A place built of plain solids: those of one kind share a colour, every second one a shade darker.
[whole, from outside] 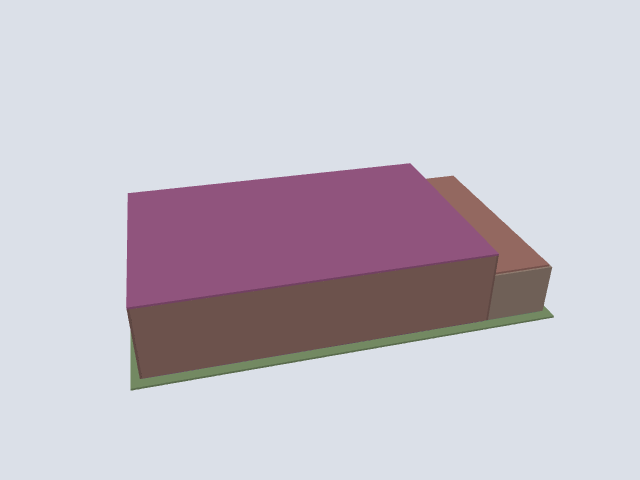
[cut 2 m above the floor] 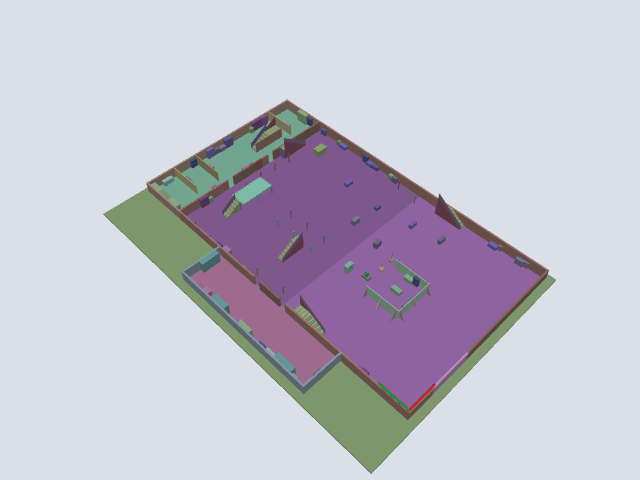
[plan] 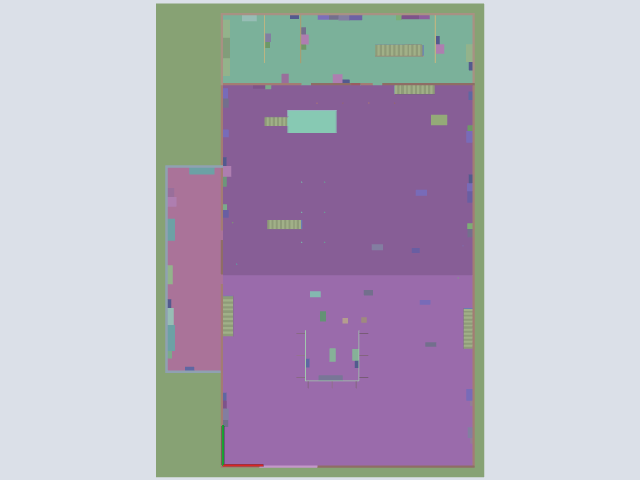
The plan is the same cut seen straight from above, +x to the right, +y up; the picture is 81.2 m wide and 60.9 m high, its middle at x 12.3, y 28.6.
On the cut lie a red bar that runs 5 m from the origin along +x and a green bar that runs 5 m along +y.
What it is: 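A film and television sound stage with a two-storey annex across its back; the building has no window; on its floor one built set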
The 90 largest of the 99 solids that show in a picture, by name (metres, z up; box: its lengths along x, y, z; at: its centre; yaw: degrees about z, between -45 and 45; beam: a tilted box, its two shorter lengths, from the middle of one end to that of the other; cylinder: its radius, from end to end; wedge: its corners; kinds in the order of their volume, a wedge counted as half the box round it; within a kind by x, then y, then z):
{
 "floor_site_1": {"box": [41.66, 60.11, 0.3], "at": [12.31, 28.55, -0.45]},
 "wall_bay_1": {"box": [0.3, 23.01, 10.9], "at": [-0.15, 11.51, 5.45]},
 "wall_bay_2": {"box": [0.3, 4.39, 10.9], "at": [-0.15, 26.41, 5.45]},
 "wall_bay_3": {"box": [0.3, 18.43, 10.9], "at": [-0.15, 39.01, 5.45]},
 "wall_bay_4": {"box": [4.93, 0.3, 10.9], "at": [2.17, -0.15, 5.45]},
 "wall_bay_5": {"box": [10.25, 0.3, 10.9], "at": [4.82, 48.38, 5.45]},
 "wall_bay_6": {"box": [5.11, 0.3, 10.9], "at": [13.7, 48.38, 5.45]},
 "wall_bay_7": {"box": [1.54, 0.3, 10.9], "at": [18.22, 48.38, 5.45]},
 "wall_bay_8": {"box": [19.96, 0.3, 10.9], "at": [21.96, -0.15, 5.45]},
 "wall_bay_9": {"box": [11.75, 0.3, 10.9], "at": [26.07, 48.38, 5.45]},
 "wall_bay_10": {"box": [0.3, 48.23, 10.9], "at": [31.79, 24.11, 5.45]},
 "roof_bay_1": {"box": [32.24, 48.83, 0.3], "at": [15.82, 24.11, 11.05]},
 "floor_bay_1": {"box": [31.64, 24.12, 0.3], "at": [15.82, 12.06, -0.15]},
 "floor_bay_2": {"box": [31.64, 24.12, 0.3], "at": [15.82, 36.17, -0.15]},
 "wall_annex_1": {"box": [0.3, 8.88, 7.64], "at": [-0.15, 52.67, 3.82]},
 "wall_annex_2": {"box": [32.24, 0.3, 7.64], "at": [15.82, 57.26, 3.82]},
 "wall_annex_3": {"box": [0.3, 8.88, 7.64], "at": [31.79, 52.67, 3.82]},
 "floor_annex_ground_1": {"box": [31.64, 8.88, 0.3], "at": [15.82, 52.67, -0.15]},
 "roof_annex_1": {"box": [31.64, 8.88, 0.3], "at": [15.82, 52.67, 7.79]},
 "wall_scenedock_1": {"box": [0.3, 25.75, 5.83], "at": [-7.17, 24.91, 2.92]},
 "wall_scenedock_2": {"box": [7.32, 0.3, 5.83], "at": [-3.66, 11.88, 2.92]},
 "wall_scenedock_3": {"box": [7.32, 0.3, 5.83], "at": [-3.66, 37.93, 2.92]},
 "floor_scenedock_ground_1": {"box": [7.02, 25.75, 0.3], "at": [-3.51, 24.91, -0.15]},
 "rack_1": {"box": [0.65, 2.42, 2.58], "at": [-6.7, 24.19, 1.29]},
 "rack_2": {"box": [0.87, 2.61, 2.24], "at": [0.43, 52.95, 1.12]},
 "rack_3": {"box": [0.88, 2.24, 2.14], "at": [0.44, 50.53, 1.07]},
 "rack_4": {"box": [0.88, 2.29, 2.35], "at": [0.44, 55.4, 1.18]},
 "rack_5": {"box": [0.81, 2.26, 2.21], "at": [31.24, 52.32, 1.1]},
 "timberrack_1": {"box": [0.91, 3.3, 2.21], "at": [-6.57, 16.17, 1.1]},
 "timberrack_2": {"box": [0.94, 2.81, 2.25], "at": [-6.55, 29.9, 1.12]},
 "timberrack_3": {"box": [3.2, 0.87, 2.15], "at": [-2.68, 37.35, 1.07]},
 "door_bay_1": {"box": [7.35, 0.3, 5.49], "at": [8.3, -0.15, 2.75]},
 "wall_part_annex_ground_1": {"box": [0.15, 6.07, 3.52], "at": [5.26, 54.08, 1.76]},
 "wall_part_annex_ground_2": {"box": [0.15, 6.07, 3.52], "at": [9.85, 54.08, 1.76]},
 "wall_part_annex_ground_3": {"box": [0.15, 6.07, 3.52], "at": [26.94, 54.08, 1.76]},
 "crate_1": {"box": [0.84, 1.16, 0.76], "at": [-6.6, 34.63, 0.38]},
 "crate_2": {"box": [1.1, 1.24, 1.01], "at": [-6.47, 33.43, 0.51]},
 "crate_3": {"box": [1.03, 1.36, 1.25], "at": [0.51, 37.3, 0.62]},
 "crate_4": {"box": [0.92, 1.18, 1.12], "at": [7.88, 49.12, 0.56]},
 "crate_5": {"box": [0.96, 1.26, 1.07], "at": [10.4, 54.04, 0.54]},
 "crate_6": {"box": [1.23, 1.09, 1.28], "at": [14.54, 49.07, 0.64]},
 "crate_7": {"box": [1.06, 1.22, 1.07], "at": [27.55, 52.84, 0.54]},
 "setwall_1": {"box": [0.12, 6.37, 3.65], "at": [10.45, 13.97, 1.82]},
 "setwall_2": {"box": [6.9, 0.12, 3.65], "at": [13.84, 10.72, 1.82]},
 "setwall_3": {"box": [0.12, 6.37, 3.65], "at": [17.23, 13.97, 1.82]},
 "roadcase_1": {"box": [0.71, 1.46, 0.87], "at": [0.35, 6.49, 0.43]},
 "roadcase_2": {"box": [0.74, 1.16, 1.01], "at": [0.37, 45.97, 0.51]},
 "roadcase_3": {"box": [0.74, 1.08, 1.14], "at": [5.71, 54.25, 0.57]},
 "roadcase_4": {"box": [1.22, 0.57, 0.99], "at": [14.05, 56.83, 0.49]},
 "roadcase_5": {"box": [1.34, 0.67, 0.83], "at": [15.33, 56.78, 0.41]},
 "roadcase_6": {"box": [1.19, 0.71, 1.13], "at": [18.44, 21.92, 0.56]},
 "roadcase_7": {"box": [1.42, 0.75, 1.05], "at": [19.57, 27.68, 0.53]},
 "roadcase_8": {"box": [1.38, 0.58, 0.85], "at": [26.35, 15.35, 0.42]},
 "roadcase_9": {"box": [0.64, 1.05, 1.04], "at": [31.32, 29.47, 0.52]},
 "roadcase_10": {"box": [0.59, 1.36, 1.14], "at": [31.35, 4.15, 0.57]},
 "floor_gantry_1": {"box": [6.26, 2.93, 0.3], "at": [11.29, 43.63, 1.83]},
 "cablebox_1": {"box": [0.63, 1.32, 0.66], "at": [0.31, 47.21, 0.33]},
 "cablebox_2": {"box": [0.72, 1.01, 0.79], "at": [0.36, 42.13, 0.4]},
 "cablebox_3": {"box": [1.41, 0.78, 0.69], "at": [25.16, 34.59, 0.34]},
 "cablebox_4": {"box": [1.37, 0.6, 0.77], "at": [25.65, 20.67, 0.39]},
 "cablebox_5": {"box": [0.79, 1.49, 0.77], "at": [31.25, 41.69, 0.39]},
 "cablebox_6": {"box": [0.77, 1.48, 0.68], "at": [31.26, 8.95, 0.34]},
 "cablebox_7": {"box": [0.7, 1.02, 0.7], "at": [31.29, 35.28, 0.35]},
 "cablebox_8": {"box": [0.67, 1.46, 0.74], "at": [31.31, 34.04, 0.37]},
 "lockers_1": {"box": [1.58, 0.45, 1.86], "at": [4.58, 48.01, 0.93]},
 "lockers_2": {"box": [2.23, 0.49, 1.88], "at": [23.75, 56.87, 0.94]},
 "lockers_3": {"box": [1.36, 0.49, 1.81], "at": [25.54, 56.87, 0.91]},
 "wall_stair_1": {"box": [6.05, 0.1, 6.27], "at": [22.31, 51.93, 3.08]},
 "wardrobe_1": {"box": [1.42, 0.58, 1.73], "at": [12.73, 56.82, 0.86]},
 "wardrobe_2": {"box": [1.68, 0.62, 1.77], "at": [16.84, 56.8, 0.89]},
 "cabinet_1": {"box": [1.15, 0.46, 1.62], "at": [9.08, 56.88, 0.81]},
 "cabinet_2": {"box": [0.46, 0.92, 1.75], "at": [16.94, 12.81, 0.88]},
 "cabinet_3": {"box": [0.46, 1.12, 1.53], "at": [31.41, 36.35, 0.77]},
 "cabinet_4": {"box": [0.46, 1.1, 1.65], "at": [31.41, 50.64, 0.82]},
 "cart_1": {"box": [2.06, 1.33, 1.15], "at": [27.42, 43.83, 0.57]},
 "bench_1": {"box": [0.76, 2.14, 0.91], "at": [-6.64, 18.89, 0.46]},
 "bench_2": {"box": [1.9, 0.77, 0.9], "at": [3.34, 56.73, 0.45]},
 "counter_1": {"box": [3.06, 0.65, 1.04], "at": [13.65, 11.11, 0.52]},
 "desk_1": {"box": [0.79, 1.72, 0.77], "at": [13.89, 14.0, 0.39]},
 "desk_2": {"box": [0.78, 1.49, 0.75], "at": [16.78, 14.01, 0.38]},
 "rail_1": {"wedge": [[1.27, 16.37, 0.23], [1.27, 16.37, 1.12], [1.27, 21.4, 3.62], [1.27, 21.4, 4.51], [1.32, 16.37, 0.23], [1.32, 16.37, 1.12], [1.32, 21.4, 3.62], [1.32, 21.4, 4.51]]},
 "rail_2": {"wedge": [[21.82, 47.07, 3.92], [21.82, 47.07, 4.74], [21.82, 47.12, 3.92], [21.82, 47.12, 4.74], [26.88, 47.07, 0.26], [26.88, 47.07, 1.08], [26.88, 47.12, 0.26], [26.88, 47.12, 1.08]]},
 "rail_3": {"wedge": [[30.48, 14.78, 0.21], [30.48, 14.78, 1.04], [30.48, 19.86, 3.91], [30.48, 19.86, 4.73], [30.53, 14.78, 0.21], [30.53, 14.78, 1.04], [30.53, 19.86, 3.91], [30.53, 19.86, 4.73]]},
 "monitor_1": {"box": [1.36, 0.75, 1.61], "at": [11.71, 21.71, 0.81]},
 "wall_1": {"wedge": [[19.28, 53.36, -0.05], [19.28, 53.36, 0.22], [19.28, 53.41, -0.05], [19.28, 53.41, 0.22], [25.33, 53.36, -0.05], [25.33, 53.36, 3.89], [25.33, 53.41, -0.05], [25.33, 53.41, 3.89]]},
 "wall_2": {"wedge": [[21.82, 47.07, -0.05], [21.82, 47.07, 3.92], [21.82, 47.12, -0.05], [21.82, 47.12, 3.92], [26.88, 47.07, -0.05], [26.88, 47.07, 0.26], [26.88, 47.12, -0.05], [26.88, 47.12, 0.26]]},
 "wall_3": {"wedge": [[30.48, 14.78, -0.05], [30.48, 14.78, 0.22], [30.48, 19.86, -0.05], [30.48, 19.86, 3.91], [30.53, 14.78, -0.05], [30.53, 14.78, 0.22], [30.53, 19.86, -0.05], [30.53, 19.86, 3.91]]},
 "floor_wall_bay_door_1": {"box": [1.2, 0.3, 3.82], "at": [16.86, 48.38, 1.91]},
 "rail_gantry_1": {"box": [6.2, 0.1, 1.1], "at": [11.29, 45.01, 2.53]},
 "chest_1": {"box": [0.46, 1.25, 1.1], "at": [0.23, 35.99, 0.55]}
}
